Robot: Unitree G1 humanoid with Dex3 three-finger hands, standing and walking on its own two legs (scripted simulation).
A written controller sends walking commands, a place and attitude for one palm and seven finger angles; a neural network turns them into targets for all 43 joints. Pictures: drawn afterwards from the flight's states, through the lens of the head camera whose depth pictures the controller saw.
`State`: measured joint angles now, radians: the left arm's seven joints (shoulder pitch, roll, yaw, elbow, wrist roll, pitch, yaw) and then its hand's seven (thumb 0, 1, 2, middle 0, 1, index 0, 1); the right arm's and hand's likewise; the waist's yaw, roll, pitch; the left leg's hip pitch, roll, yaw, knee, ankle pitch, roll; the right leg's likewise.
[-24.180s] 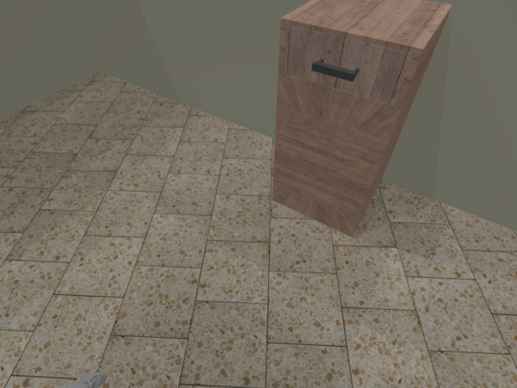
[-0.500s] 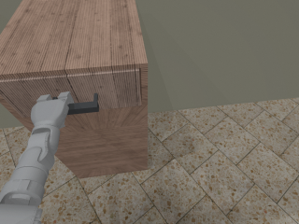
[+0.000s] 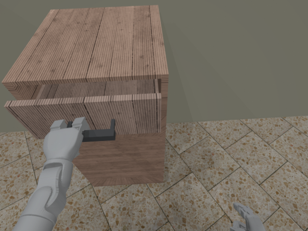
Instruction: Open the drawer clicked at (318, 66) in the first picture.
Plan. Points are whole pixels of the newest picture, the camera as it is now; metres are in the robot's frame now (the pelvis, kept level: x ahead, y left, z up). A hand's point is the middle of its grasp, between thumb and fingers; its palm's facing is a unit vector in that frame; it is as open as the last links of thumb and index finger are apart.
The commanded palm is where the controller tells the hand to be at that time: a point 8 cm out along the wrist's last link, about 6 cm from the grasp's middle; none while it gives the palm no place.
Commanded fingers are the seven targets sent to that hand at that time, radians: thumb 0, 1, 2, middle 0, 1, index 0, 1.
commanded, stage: pull the drawer open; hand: left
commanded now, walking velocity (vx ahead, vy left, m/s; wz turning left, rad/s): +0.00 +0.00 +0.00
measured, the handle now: (90, 129) +0.37 +0.21 +0.04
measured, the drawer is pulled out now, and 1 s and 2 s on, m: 0.07 0.20 0.28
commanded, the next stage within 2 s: open the thumb to release the handle in 1.92 s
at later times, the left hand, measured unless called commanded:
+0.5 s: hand (68, 177) +0.24 +0.24 +0.02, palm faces +0.00 -0.10 -0.99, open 5.4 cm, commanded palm +0.21 +0.23 +0.08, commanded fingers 0.00 0.90 0.90 -0.40 -1.35 -0.40 -1.35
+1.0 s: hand (62, 202) +0.19 +0.23 +0.02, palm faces +0.00 -0.11 -0.99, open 5.5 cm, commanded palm +0.15 +0.22 +0.08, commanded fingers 0.00 0.90 0.90 -0.40 -1.35 -0.40 -1.35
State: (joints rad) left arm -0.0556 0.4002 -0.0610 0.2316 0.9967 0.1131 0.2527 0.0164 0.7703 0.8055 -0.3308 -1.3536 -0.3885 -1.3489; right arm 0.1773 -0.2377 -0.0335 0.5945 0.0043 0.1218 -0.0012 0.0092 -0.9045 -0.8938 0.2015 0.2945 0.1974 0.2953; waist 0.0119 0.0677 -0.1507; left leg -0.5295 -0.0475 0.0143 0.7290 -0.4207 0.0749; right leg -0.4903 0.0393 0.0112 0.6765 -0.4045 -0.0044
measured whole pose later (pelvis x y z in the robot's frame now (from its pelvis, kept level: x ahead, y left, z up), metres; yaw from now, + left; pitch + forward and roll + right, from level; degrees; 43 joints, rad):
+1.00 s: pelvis -0.03 -0.02 +0.00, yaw +0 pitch +8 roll -1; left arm 0.36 0.37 -0.03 -0.07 1.00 0.09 0.30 0.02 0.75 0.78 -0.36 -1.35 -0.41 -1.35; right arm 0.11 -0.22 0.00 0.60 -0.02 0.09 0.00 0.01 -0.90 -0.89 0.20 0.29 0.20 0.30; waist 0.06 0.06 -0.12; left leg -0.47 -0.04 0.02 0.74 -0.40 0.05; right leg -0.45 0.05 0.01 0.73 -0.41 -0.03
